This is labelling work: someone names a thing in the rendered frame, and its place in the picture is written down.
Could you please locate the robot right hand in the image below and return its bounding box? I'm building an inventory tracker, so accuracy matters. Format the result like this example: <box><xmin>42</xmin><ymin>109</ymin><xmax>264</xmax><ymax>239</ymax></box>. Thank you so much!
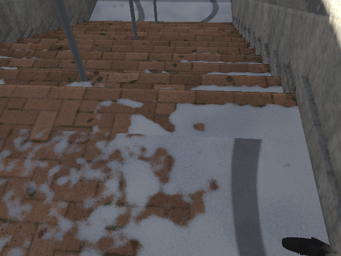
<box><xmin>282</xmin><ymin>237</ymin><xmax>341</xmax><ymax>256</ymax></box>

